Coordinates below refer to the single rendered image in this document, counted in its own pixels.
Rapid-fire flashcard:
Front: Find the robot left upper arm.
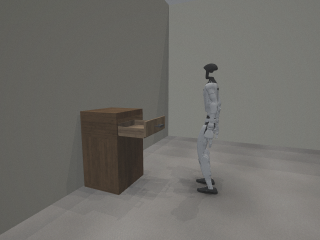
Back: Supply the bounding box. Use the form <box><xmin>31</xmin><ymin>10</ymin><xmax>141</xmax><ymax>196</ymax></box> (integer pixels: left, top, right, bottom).
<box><xmin>205</xmin><ymin>82</ymin><xmax>218</xmax><ymax>108</ymax></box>

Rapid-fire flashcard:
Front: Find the robot right forearm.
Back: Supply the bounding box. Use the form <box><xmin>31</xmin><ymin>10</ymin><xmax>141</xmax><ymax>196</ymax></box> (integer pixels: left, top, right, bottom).
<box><xmin>216</xmin><ymin>106</ymin><xmax>221</xmax><ymax>124</ymax></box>

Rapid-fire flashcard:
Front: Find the left robot thigh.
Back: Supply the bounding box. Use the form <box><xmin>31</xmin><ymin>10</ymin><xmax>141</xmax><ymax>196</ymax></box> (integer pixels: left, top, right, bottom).
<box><xmin>197</xmin><ymin>122</ymin><xmax>210</xmax><ymax>162</ymax></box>

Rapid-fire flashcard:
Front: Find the robot left forearm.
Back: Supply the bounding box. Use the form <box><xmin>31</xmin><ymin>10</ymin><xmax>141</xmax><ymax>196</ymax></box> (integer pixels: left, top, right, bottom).
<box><xmin>207</xmin><ymin>102</ymin><xmax>218</xmax><ymax>130</ymax></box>

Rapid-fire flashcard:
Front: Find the robot right hand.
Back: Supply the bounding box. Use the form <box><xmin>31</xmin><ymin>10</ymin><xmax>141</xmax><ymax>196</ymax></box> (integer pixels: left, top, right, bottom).
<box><xmin>213</xmin><ymin>124</ymin><xmax>219</xmax><ymax>139</ymax></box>

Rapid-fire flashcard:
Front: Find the robot left hand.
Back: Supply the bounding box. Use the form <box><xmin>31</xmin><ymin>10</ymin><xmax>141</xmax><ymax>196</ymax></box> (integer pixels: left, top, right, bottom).
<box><xmin>202</xmin><ymin>129</ymin><xmax>214</xmax><ymax>148</ymax></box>

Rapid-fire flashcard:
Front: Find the robot head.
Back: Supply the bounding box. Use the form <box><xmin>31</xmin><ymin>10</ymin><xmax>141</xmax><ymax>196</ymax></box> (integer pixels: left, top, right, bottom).
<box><xmin>203</xmin><ymin>63</ymin><xmax>218</xmax><ymax>84</ymax></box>

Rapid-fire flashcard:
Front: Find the drawer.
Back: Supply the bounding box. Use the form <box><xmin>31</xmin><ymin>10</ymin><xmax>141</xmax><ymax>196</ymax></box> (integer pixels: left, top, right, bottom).
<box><xmin>118</xmin><ymin>116</ymin><xmax>165</xmax><ymax>139</ymax></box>

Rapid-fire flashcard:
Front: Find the cabinet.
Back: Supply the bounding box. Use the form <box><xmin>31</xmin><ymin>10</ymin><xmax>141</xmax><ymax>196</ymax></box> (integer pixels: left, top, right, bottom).
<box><xmin>80</xmin><ymin>107</ymin><xmax>144</xmax><ymax>195</ymax></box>

